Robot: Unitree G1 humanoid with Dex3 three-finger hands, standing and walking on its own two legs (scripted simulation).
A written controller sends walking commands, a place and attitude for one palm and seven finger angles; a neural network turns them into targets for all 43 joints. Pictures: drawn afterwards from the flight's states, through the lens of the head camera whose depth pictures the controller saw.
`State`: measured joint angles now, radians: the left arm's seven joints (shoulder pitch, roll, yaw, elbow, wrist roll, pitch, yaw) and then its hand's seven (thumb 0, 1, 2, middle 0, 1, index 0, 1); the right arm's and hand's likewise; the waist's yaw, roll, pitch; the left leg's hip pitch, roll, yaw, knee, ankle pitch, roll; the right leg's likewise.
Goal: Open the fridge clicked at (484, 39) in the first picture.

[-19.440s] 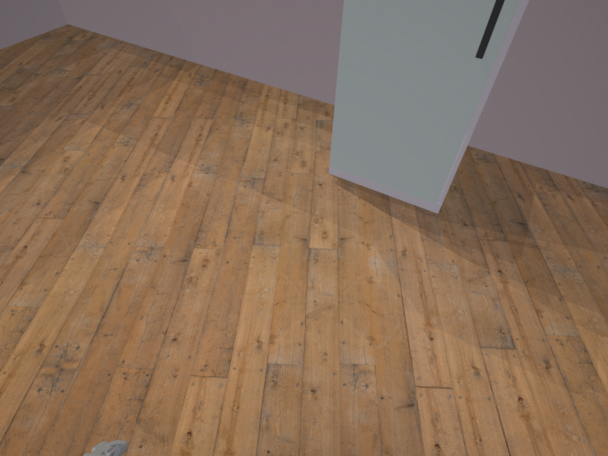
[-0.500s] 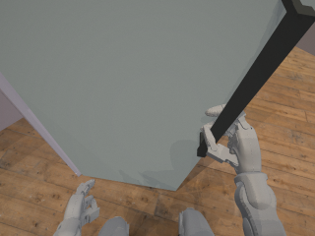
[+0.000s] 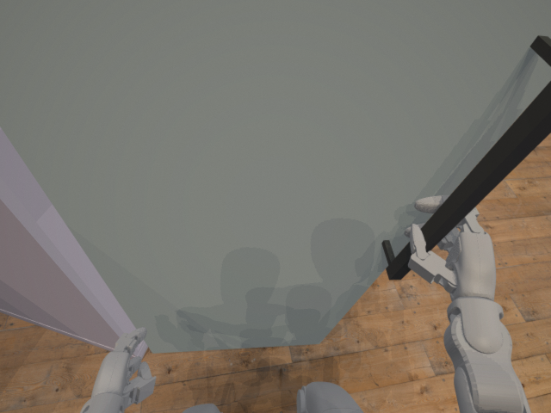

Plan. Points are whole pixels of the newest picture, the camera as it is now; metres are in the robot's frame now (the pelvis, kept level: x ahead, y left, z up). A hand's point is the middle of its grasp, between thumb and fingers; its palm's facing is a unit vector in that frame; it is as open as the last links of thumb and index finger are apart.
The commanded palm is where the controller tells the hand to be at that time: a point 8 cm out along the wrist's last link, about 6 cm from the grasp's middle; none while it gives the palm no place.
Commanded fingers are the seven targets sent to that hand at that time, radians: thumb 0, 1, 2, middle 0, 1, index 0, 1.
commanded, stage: stop walking and hold the door back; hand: right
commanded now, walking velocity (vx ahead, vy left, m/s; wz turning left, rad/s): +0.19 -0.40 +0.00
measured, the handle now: (448, 194) +0.36 -0.18 +0.17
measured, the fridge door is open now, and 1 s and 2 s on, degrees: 69 65 65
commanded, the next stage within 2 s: loosen the grip on the handle in 1.72 s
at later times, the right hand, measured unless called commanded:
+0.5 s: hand (417, 249) +0.31 -0.15 +0.12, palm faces +0.34 +0.91 -0.25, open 5.8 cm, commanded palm +0.31 -0.22 +0.11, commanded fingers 0.00 -0.90 -0.90 0.45 1.40 0.45 1.40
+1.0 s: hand (418, 221) +0.35 -0.16 +0.12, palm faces +0.18 +0.97 -0.14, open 6.0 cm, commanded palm +0.32 -0.23 +0.11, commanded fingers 0.00 -0.90 -0.90 0.45 1.40 0.45 1.40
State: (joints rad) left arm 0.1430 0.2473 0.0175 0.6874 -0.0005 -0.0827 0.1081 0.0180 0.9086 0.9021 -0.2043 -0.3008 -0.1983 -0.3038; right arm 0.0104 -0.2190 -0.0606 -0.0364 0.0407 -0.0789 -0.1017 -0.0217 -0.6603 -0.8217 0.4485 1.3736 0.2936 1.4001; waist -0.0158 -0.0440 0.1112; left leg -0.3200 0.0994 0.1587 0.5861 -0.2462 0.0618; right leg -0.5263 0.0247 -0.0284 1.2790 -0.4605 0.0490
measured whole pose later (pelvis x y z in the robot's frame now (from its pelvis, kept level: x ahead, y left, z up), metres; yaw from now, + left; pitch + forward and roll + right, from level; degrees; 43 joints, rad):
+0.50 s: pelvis -0.11 +0.10 -0.03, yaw -6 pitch -3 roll -3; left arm 0.30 0.27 -0.01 0.76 -0.05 -0.05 0.09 0.01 0.91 0.90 -0.21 -0.30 -0.20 -0.30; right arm -0.78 -0.38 -0.21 0.97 0.04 -0.14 -0.03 0.00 -0.65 -0.82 0.41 1.33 0.40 1.40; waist 0.01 -0.04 0.12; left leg -0.38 0.05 0.02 0.75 -0.33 0.01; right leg -0.38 -0.03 -0.03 0.84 -0.46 -0.02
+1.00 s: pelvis -0.11 +0.04 +0.00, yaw -1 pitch -1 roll -1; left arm 0.29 0.32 0.03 0.72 -0.03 -0.09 0.09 0.01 0.91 0.90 -0.20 -0.30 -0.20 -0.30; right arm -0.83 -0.38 -0.30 1.09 -0.02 -0.23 0.02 0.05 -0.60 -0.77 0.44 1.39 0.45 1.40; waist 0.07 0.02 0.08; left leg -0.37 0.06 -0.05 0.66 -0.30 -0.04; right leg -0.24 -0.04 -0.11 0.52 -0.27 0.00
